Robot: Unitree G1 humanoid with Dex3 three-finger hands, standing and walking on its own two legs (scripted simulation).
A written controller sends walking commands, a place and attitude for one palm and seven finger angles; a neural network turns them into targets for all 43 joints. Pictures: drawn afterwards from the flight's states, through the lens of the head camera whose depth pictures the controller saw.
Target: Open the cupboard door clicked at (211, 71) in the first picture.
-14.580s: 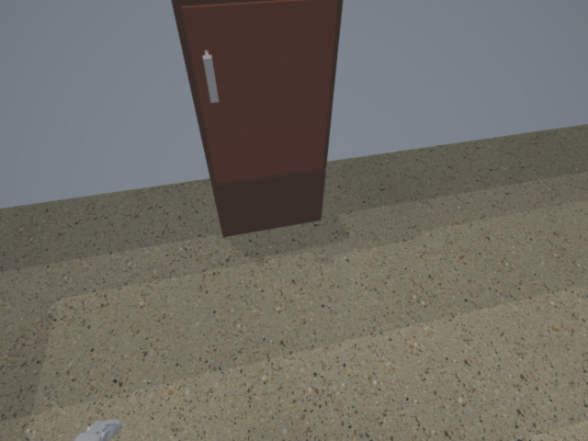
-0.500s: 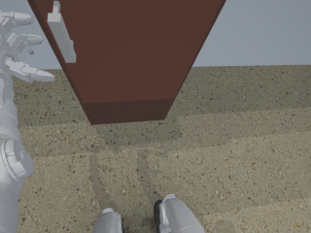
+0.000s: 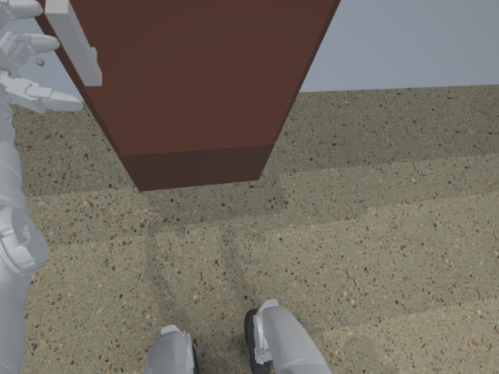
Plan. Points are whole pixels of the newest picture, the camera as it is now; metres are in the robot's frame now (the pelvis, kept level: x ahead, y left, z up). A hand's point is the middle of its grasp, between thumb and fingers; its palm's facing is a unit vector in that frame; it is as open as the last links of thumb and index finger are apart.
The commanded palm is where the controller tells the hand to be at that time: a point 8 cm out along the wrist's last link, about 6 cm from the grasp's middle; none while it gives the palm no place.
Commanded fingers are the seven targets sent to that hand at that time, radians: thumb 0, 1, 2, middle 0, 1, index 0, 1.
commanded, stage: slide the fingers in behind the handle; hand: left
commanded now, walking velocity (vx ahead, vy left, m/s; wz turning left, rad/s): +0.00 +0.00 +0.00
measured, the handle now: (78, 36) +0.60 +0.17 +0.07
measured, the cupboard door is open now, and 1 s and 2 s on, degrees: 0 0 0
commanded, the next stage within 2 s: close the thumb around the handle in 1.36 s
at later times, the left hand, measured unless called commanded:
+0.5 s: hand (69, 64) +0.55 +0.18 +0.07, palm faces +0.01 -1.00 -0.03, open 13.9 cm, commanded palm +0.52 +0.21 +0.07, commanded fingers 0.00 -0.50 0.30 -0.30 -1.20 -0.30 -1.20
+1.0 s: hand (92, 65) +0.55 +0.15 +0.07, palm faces +0.01 -1.00 -0.02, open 13.9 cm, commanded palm +0.53 +0.20 +0.07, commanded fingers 0.00 -0.50 0.30 -0.30 -1.20 -0.30 -1.20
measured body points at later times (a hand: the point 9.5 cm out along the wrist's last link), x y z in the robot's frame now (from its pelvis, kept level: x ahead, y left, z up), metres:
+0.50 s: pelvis +0.00 +0.00 +0.00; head +0.16 +0.02 +0.42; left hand +0.54 +0.23 +0.08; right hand -0.02 -0.26 -0.10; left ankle -0.03 +0.10 -0.66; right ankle +0.04 -0.13 -0.66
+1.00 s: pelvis +0.00 +0.00 +0.00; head +0.16 +0.01 +0.42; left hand +0.54 +0.21 +0.07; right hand -0.03 -0.26 -0.10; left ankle -0.03 +0.10 -0.66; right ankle +0.04 -0.13 -0.66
